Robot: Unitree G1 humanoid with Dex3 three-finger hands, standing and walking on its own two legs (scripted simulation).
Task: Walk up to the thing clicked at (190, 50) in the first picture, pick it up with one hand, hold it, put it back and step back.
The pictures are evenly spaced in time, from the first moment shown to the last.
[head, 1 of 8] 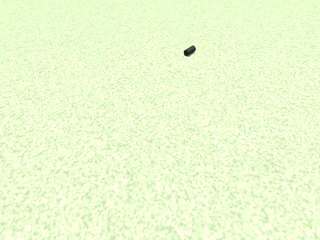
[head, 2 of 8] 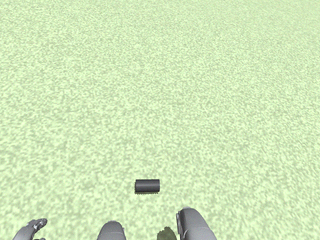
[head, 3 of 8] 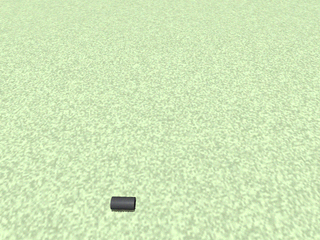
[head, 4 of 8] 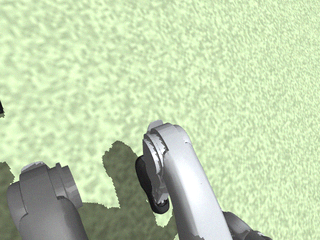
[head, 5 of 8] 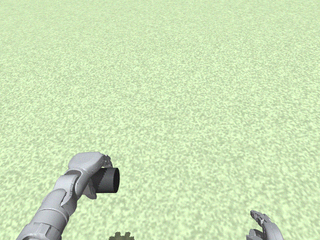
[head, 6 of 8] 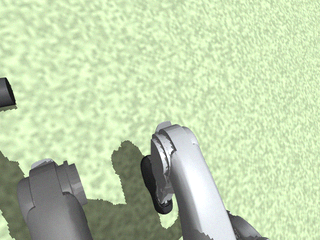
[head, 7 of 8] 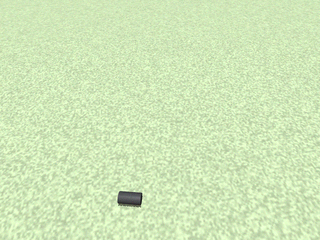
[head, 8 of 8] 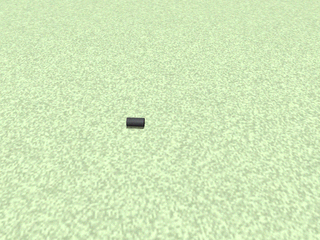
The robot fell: no
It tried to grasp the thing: yes
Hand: left
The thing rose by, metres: 0.67
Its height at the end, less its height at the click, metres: +0.00
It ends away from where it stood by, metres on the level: 0.01
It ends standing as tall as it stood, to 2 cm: yes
